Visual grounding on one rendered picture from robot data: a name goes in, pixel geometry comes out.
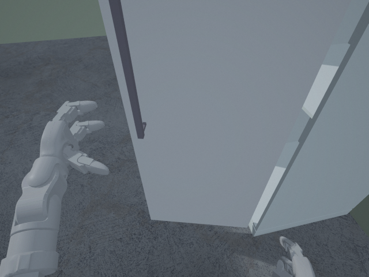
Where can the fridge door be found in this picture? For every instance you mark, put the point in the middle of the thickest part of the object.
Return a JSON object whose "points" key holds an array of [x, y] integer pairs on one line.
{"points": [[220, 85]]}

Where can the robot left hand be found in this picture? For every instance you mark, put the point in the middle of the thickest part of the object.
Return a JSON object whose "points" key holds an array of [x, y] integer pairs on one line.
{"points": [[57, 136]]}

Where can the robot left forearm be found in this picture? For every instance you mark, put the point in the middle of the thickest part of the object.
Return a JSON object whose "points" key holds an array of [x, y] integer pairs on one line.
{"points": [[35, 228]]}

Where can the handle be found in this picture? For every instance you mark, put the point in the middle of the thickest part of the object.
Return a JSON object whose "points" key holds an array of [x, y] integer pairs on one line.
{"points": [[120, 30]]}

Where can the robot right hand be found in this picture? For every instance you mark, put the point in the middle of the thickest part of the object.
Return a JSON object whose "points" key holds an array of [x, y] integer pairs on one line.
{"points": [[300, 266]]}

